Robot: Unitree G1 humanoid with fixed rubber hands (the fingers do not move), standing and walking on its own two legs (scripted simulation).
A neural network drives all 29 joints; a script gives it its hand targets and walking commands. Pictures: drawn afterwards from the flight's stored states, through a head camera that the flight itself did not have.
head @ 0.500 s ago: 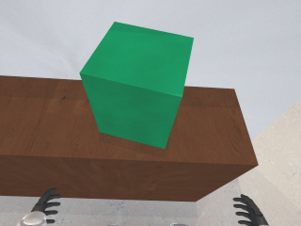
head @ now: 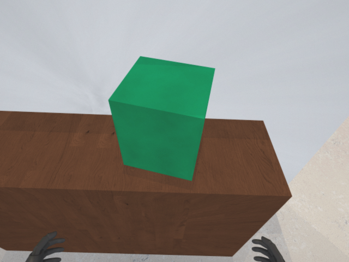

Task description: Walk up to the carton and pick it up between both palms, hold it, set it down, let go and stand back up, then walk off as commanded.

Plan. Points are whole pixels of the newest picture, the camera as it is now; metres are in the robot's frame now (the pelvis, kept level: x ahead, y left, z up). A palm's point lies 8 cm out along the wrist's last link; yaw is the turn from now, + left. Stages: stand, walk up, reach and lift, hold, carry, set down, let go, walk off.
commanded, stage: reach and lift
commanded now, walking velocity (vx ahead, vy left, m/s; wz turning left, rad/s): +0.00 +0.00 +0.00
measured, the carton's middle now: (166, 119) +0.49 +0.04 +0.05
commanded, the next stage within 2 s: none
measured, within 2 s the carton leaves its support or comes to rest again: neither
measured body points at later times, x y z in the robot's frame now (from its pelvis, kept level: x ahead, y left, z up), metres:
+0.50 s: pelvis +0.05 +0.02 +0.01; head +0.07 +0.04 +0.46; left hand +0.21 +0.30 -0.03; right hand +0.20 -0.18 -0.03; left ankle +0.01 +0.14 -0.74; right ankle +0.04 -0.14 -0.74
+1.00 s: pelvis +0.05 +0.02 +0.01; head +0.06 +0.04 +0.46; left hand +0.21 +0.28 +0.02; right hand +0.20 -0.16 +0.03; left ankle +0.01 +0.14 -0.74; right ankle +0.04 -0.14 -0.74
